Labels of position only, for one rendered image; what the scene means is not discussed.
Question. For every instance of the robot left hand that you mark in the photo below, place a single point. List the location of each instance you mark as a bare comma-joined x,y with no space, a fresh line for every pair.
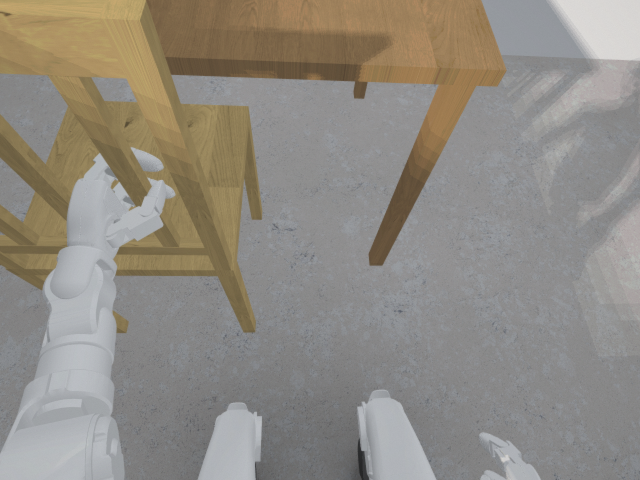
94,207

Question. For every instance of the left robot forearm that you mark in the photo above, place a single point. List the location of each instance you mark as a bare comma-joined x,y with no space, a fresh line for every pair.
74,366

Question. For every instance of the robot right thigh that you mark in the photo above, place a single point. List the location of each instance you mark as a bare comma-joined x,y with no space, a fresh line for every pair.
386,434

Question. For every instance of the robot right hand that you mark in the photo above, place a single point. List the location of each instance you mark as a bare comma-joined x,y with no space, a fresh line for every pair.
508,458

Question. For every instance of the table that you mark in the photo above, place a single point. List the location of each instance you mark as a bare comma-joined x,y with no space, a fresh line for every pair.
445,42

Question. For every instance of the robot left upper arm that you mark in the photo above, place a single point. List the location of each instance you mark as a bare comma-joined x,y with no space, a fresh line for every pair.
81,448

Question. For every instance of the left robot shin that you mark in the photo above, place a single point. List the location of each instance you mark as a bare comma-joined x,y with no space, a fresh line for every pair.
235,406

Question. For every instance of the chair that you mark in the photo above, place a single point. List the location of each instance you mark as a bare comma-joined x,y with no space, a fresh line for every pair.
207,150

